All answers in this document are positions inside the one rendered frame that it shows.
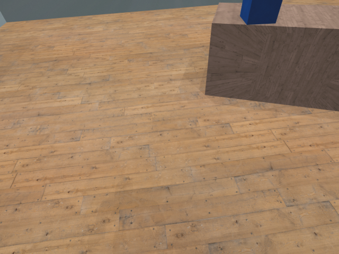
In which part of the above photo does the pedestal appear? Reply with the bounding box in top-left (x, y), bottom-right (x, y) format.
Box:
top-left (205, 3), bottom-right (339, 111)

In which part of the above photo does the carton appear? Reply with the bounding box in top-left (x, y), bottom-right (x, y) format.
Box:
top-left (240, 0), bottom-right (283, 25)

